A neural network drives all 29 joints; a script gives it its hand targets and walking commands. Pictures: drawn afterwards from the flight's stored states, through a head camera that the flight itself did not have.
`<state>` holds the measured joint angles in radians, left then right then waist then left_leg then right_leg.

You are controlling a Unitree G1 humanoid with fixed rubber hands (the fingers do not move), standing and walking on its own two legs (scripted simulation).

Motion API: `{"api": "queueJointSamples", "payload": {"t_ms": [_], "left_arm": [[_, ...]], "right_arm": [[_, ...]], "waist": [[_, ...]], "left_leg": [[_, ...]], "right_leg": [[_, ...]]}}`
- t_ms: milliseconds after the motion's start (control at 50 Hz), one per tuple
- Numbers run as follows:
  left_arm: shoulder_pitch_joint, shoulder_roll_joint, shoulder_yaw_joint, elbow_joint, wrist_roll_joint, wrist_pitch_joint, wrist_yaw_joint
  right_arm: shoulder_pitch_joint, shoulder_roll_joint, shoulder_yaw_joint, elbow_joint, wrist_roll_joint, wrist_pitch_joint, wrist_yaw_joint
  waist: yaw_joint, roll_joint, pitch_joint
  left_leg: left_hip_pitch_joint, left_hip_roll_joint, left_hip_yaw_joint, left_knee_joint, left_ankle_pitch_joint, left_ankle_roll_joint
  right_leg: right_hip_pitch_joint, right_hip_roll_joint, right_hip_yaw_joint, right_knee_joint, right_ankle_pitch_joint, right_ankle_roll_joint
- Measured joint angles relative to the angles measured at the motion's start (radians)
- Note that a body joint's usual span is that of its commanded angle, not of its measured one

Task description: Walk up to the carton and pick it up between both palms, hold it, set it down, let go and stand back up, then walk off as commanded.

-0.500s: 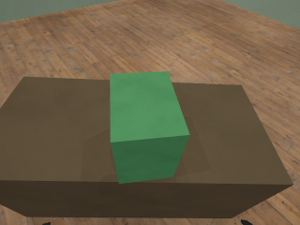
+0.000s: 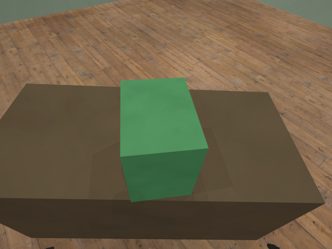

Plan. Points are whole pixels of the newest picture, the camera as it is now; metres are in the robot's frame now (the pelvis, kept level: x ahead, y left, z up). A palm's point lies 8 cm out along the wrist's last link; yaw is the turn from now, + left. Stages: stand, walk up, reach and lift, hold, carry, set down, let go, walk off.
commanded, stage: stand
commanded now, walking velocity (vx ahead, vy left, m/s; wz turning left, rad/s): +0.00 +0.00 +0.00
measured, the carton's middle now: (157, 140) +0.43 +0.01 -0.05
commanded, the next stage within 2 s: walk off in 0.40 s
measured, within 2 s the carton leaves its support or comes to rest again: neither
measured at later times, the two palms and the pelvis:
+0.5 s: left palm out of the picture +0.08 +0.30 -0.12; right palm out of the picture +0.08 -0.31 -0.11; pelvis +0.00 +0.00 +0.00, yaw +0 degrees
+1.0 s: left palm out of the picture +0.03 +0.33 -0.14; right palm out of the picture +0.02 -0.30 -0.12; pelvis -0.08 +0.02 -0.02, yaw +1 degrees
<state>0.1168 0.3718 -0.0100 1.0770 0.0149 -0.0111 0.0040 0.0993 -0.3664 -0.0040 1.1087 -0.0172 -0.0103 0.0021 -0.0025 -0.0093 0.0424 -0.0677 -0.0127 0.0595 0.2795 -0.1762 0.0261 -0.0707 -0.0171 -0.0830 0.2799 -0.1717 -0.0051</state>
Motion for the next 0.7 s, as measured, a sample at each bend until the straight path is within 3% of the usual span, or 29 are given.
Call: {"api": "queueJointSamples", "payload": {"t_ms": [640, 700], "left_arm": [[-0.005, -0.008, -0.002, 0.004, -0.002, -0.001, 0.000], [-0.011, -0.010, 0.033, -0.047, -0.017, 0.012, -0.001]], "right_arm": [[-0.008, -0.002, -0.001, 0.002, 0.002, -0.005, -0.004], [-0.020, -0.009, -0.014, -0.057, 0.016, 0.013, 0.005]], "waist": [[0.001, -0.002, -0.008], [-0.003, 0.001, 0.019]], "left_leg": [[0.002, 0.000, -0.005, -0.010, 0.004, -0.002], [-0.065, 0.003, -0.004, 0.070, -0.019, 0.002]], "right_leg": [[0.003, 0.001, -0.005, -0.008, 0.001, -0.002], [-0.066, -0.003, -0.004, 0.076, -0.022, -0.008]]}}
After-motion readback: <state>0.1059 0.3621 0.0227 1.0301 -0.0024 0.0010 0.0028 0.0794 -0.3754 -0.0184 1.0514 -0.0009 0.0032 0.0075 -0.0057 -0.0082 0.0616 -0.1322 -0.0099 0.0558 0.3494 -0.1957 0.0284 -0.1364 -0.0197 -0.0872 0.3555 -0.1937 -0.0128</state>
